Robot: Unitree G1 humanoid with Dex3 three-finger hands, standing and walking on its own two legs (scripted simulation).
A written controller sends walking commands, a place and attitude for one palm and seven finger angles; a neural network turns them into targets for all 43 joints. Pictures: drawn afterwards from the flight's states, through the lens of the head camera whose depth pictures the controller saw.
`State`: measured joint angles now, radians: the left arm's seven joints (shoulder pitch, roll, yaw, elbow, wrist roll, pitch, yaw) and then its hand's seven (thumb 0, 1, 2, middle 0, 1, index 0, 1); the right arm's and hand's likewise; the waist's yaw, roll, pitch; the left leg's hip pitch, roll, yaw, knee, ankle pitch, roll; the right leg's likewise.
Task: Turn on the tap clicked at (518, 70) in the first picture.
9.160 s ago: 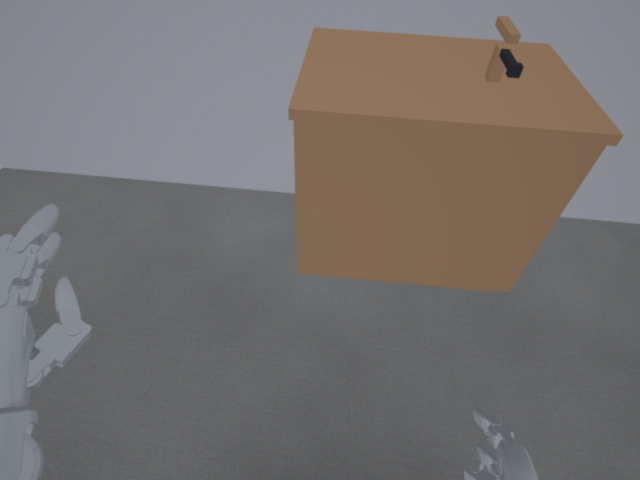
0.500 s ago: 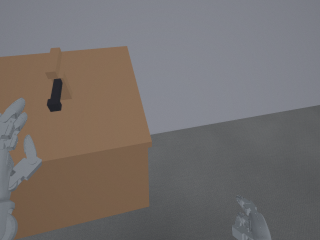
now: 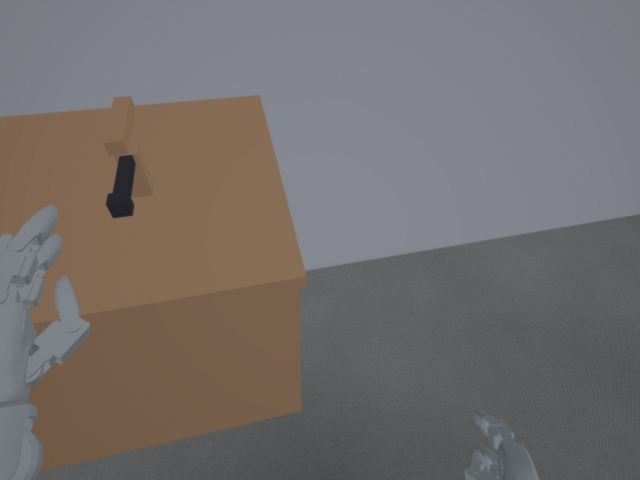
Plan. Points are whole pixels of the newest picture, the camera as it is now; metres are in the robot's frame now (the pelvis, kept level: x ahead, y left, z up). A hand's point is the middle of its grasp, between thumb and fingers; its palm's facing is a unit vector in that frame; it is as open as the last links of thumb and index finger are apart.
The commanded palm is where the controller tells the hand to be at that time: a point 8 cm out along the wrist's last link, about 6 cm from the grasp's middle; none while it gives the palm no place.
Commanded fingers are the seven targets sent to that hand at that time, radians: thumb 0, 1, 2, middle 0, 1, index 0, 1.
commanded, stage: shuffle to correct the standing spot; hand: left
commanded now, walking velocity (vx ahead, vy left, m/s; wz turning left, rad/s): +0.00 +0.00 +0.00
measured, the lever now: (120, 204) +0.46 +0.34 +0.07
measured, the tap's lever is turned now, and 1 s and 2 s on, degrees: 0 0 0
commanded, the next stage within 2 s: come to a stop and stand still in 0.62 s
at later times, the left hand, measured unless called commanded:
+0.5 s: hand (123, 277) +0.27 +0.23 +0.15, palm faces +0.35 -0.86 -0.37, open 7.4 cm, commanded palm +0.21 +0.28 +0.17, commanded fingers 0.00 0.90 0.90 -0.20 -0.30 -0.20 -0.30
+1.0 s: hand (146, 218) +0.35 +0.23 +0.16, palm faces +0.35 -0.85 -0.39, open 7.4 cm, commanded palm +0.30 +0.28 +0.17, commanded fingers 0.00 0.90 0.90 -0.20 -0.30 -0.20 -0.30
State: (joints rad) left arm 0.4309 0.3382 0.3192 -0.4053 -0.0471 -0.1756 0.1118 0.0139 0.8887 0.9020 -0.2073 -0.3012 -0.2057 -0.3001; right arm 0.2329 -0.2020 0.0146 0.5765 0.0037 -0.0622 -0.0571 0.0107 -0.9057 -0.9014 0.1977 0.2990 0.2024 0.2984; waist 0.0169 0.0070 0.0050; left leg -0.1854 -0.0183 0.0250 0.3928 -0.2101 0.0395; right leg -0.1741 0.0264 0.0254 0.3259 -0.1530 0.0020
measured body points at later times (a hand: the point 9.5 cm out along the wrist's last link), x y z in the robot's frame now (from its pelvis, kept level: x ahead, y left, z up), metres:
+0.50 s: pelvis +0.04 +0.00 -0.02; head +0.05 +0.01 +0.43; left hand +0.25 +0.27 +0.17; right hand +0.20 -0.25 -0.10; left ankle +0.00 +0.09 -0.74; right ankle +0.01 -0.12 -0.75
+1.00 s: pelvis +0.12 +0.01 -0.02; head +0.14 +0.01 +0.42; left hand +0.33 +0.28 +0.18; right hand +0.27 -0.23 -0.11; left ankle +0.15 +0.15 -0.71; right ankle +0.19 -0.06 -0.75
